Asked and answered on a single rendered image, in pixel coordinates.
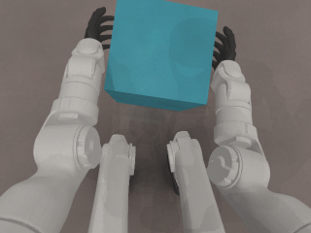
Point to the left robot forearm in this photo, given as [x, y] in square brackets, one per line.
[80, 87]

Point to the robot right upper arm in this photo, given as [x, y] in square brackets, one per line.
[242, 176]

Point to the right robot hand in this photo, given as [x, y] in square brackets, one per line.
[226, 49]

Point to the right robot forearm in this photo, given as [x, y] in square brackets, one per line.
[233, 108]

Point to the left robot hand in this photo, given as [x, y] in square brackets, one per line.
[94, 29]

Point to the robot right thigh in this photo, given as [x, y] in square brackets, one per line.
[200, 213]

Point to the right robot shin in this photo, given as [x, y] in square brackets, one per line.
[194, 142]

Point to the carton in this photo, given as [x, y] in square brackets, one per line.
[161, 54]

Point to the robot left upper arm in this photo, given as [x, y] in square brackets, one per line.
[63, 153]

